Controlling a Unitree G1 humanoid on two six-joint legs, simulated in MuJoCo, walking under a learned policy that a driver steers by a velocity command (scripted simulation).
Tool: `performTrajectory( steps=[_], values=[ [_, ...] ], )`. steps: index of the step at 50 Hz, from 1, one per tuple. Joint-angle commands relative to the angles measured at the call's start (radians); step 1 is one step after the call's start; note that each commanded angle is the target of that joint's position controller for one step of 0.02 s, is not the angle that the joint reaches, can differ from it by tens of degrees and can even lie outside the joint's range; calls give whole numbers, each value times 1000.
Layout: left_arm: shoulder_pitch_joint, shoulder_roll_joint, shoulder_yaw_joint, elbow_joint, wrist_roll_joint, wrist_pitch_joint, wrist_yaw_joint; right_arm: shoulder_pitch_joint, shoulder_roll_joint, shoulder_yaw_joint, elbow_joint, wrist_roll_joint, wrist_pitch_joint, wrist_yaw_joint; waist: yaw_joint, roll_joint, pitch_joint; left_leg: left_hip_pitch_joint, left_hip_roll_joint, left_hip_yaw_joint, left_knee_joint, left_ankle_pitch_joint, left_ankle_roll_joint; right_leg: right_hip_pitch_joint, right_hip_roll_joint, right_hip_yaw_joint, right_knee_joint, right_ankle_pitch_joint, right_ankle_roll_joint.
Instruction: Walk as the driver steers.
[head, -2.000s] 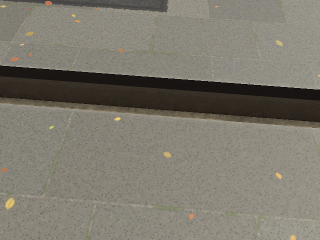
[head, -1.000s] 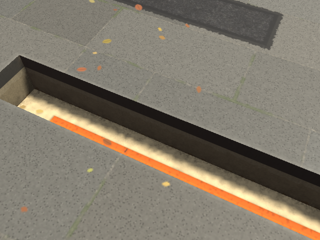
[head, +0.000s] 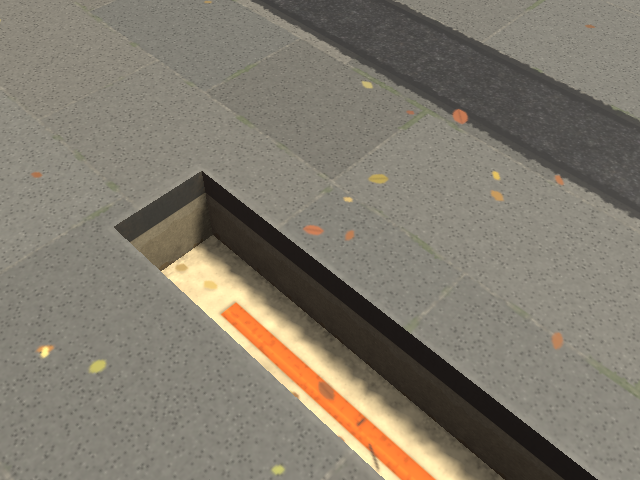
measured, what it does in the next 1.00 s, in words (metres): walks ahead, turning right: right foot, then left foot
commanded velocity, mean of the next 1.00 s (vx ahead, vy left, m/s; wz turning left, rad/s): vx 0.11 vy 0.00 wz -0.53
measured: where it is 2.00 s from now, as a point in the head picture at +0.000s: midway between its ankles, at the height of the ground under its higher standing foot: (458, 472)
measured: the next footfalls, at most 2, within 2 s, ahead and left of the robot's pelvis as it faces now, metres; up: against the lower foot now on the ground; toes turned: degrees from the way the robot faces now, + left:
right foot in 0.30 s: +0.25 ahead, -0.13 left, +0.00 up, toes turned -10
left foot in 0.82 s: +0.32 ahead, +0.10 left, +0.00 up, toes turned -34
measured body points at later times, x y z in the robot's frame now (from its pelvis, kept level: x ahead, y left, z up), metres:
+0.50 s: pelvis +0.14 -0.03 +0.00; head +0.19 -0.07 +0.44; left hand +0.37 +0.19 -0.08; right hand +0.25 -0.35 -0.11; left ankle +0.18 +0.14 -0.63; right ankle +0.21 -0.12 -0.73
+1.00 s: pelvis +0.20 +0.03 +0.01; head +0.24 +0.04 +0.45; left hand +0.49 +0.21 -0.09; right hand +0.18 -0.28 -0.08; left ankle +0.29 +0.12 -0.73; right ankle +0.13 -0.09 -0.64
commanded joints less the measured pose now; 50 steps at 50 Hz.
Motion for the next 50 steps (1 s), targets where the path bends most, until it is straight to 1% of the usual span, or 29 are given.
performTrajectory(
  steps=[1,3,7,10,12,13,14,15,16,17,18,19,20,23,26,29,33,36,39,40,41,42,43,44,45,46,47,48,50],
  values=[
    [-36,74,32,-102,4,4,-1,71,-90,-29,5,-16,-13,-7,-39,205,-20,219,247,-212,-266,252,163,-238,-63,43,29,100,0],
    [-44,51,31,-120,17,31,0,20,-111,-36,6,-13,-27,-11,-5,169,3,156,250,-112,-264,484,171,-210,-47,19,-34,115,16],
    [-120,15,12,-170,36,49,-17,-14,-162,-49,23,-7,-16,-33,-9,143,14,96,223,34,-247,554,159,-119,-32,-44,-334,329,11],
    [-181,45,25,-234,40,54,-47,-2,-199,-57,40,7,13,-51,-19,131,-28,149,239,54,-157,610,144,-81,-2,-72,-404,360,-17],
    [-154,71,41,-261,38,71,-62,-9,-217,-65,35,21,32,-62,1,145,-75,159,240,76,-54,660,125,0,37,-101,-408,297,-38],
    [-113,88,53,-265,37,79,-62,-32,-222,-68,27,34,38,-64,29,153,-93,168,230,86,29,698,104,53,59,-114,-455,277,-57],
    [-20,124,74,-252,39,82,-57,-46,-211,-66,20,42,43,-65,82,117,-130,145,194,106,187,689,72,181,95,-119,-547,329,-86],
    [21,214,102,-274,45,76,-39,3,-199,-65,7,18,48,-63,100,-77,-164,14,112,128,481,375,5,331,4,58,-633,708,-135],
    [-94,308,97,-326,50,66,-27,128,-98,-34,-4,-41,51,-41,-50,-354,-235,-240,-39,55,833,-497,-57,483,-239,431,-619,1102,-307],
    [-90,261,72,-361,54,55,-47,134,-154,-35,-10,-8,48,-24,-4,-295,-421,-305,-53,-162,948,-509,-51,536,-314,676,-751,757,-417],
    [-111,197,56,-358,44,42,-60,22,-211,-50,-23,26,57,-24,19,-143,-304,-382,-32,-160,965,-409,-44,462,-277,598,-789,554,-375],
    [-145,168,46,-345,28,40,-59,-26,-201,-48,-36,22,72,-37,-1,-44,-179,-407,-10,-140,916,-327,-38,349,-232,503,-794,455,-310],
    [-181,155,39,-348,25,41,-52,-28,-198,-45,-31,8,88,-55,-20,-5,-118,-379,15,-138,858,-258,-42,245,-186,423,-798,462,-267],
    [-228,159,37,-362,43,45,-33,-10,-184,-47,-41,-2,113,-74,-61,-54,-120,-276,18,-138,748,-154,-58,141,-111,357,-816,453,-218],
    [-204,166,39,-354,36,50,-12,-36,-156,-38,-52,-7,119,-85,-44,-52,-151,-297,4,-148,659,-116,-83,185,-99,356,-807,464,-227],
    [-195,173,43,-348,31,68,3,-91,-147,-35,-78,-5,113,-89,-22,-72,-148,-316,-4,-160,543,-92,-100,212,-84,379,-812,322,-227],
    [-207,181,51,-352,38,92,13,-138,-143,-32,-98,-1,91,-73,10,-116,-125,-251,-19,-156,360,-87,-98,191,-59,415,-815,159,-221],
    [-203,197,59,-350,38,110,10,-131,-152,-35,-95,4,68,-49,26,-151,-123,-146,-45,-141,228,-108,-77,181,-50,451,-801,164,-215],
    [-245,201,59,-354,22,126,15,-75,-157,-41,-75,1,58,-32,-10,-171,-127,20,-65,-126,17,-27,-40,147,-31,489,-775,179,-185],
    [-248,189,55,-352,14,124,17,-37,-163,-46,-62,-6,56,-28,-30,-154,-134,128,-49,-117,-67,36,-15,92,-8,480,-751,159,-155],
    [-234,159,44,-349,17,121,16,16,-195,-56,-55,-17,61,-30,-46,-87,-155,270,65,-176,-110,72,34,-13,31,434,-663,56,-110],
    [-198,84,27,-345,25,121,15,77,-239,-63,-56,-42,78,-32,-38,166,-152,396,290,-388,-159,220,136,-188,190,236,-329,-196,-32],
    [-218,150,49,-381,22,103,12,80,-309,-80,-42,-56,84,-28,-30,311,-73,239,430,-597,-241,201,269,-321,223,126,-140,-261,9],
    [-205,231,71,-340,30,88,13,-40,-267,-68,-85,-43,78,-38,-3,200,-32,171,379,-518,-225,220,246,-281,159,167,-15,-150,32],
    [-189,237,79,-309,23,93,14,-110,-210,-51,-101,-34,79,-45,18,171,-25,134,293,-392,-211,245,194,-235,158,153,34,-81,50],
    [-157,217,77,-275,26,104,23,-135,-178,-37,-110,-30,80,-47,23,159,-33,119,244,-315,-211,242,167,-196,162,134,93,-44,68],
    [-142,197,74,-272,33,111,25,-138,-170,-31,-106,-14,84,-51,22,169,-26,110,238,-285,-215,276,176,-186,163,121,154,-15,82],
    [-133,185,68,-261,27,115,32,-127,-158,-24,-104,-12,87,-52,23,168,-20,90,215,-242,-222,273,176,-154,162,109,159,2,87],
    [-143,155,51,-264,23,113,32,-61,-145,-20,-87,-6,90,-54,-11,175,-36,165,193,-226,-265,-27,173,-161,140,77,11,39,92]
  ],
)
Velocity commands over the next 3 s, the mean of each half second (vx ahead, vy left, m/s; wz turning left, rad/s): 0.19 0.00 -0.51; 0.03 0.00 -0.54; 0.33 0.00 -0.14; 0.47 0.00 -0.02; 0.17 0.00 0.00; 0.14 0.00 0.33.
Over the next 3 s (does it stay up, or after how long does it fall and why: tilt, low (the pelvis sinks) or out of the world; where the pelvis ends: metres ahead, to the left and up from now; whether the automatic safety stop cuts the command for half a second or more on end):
stays up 0.74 -0.52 0.00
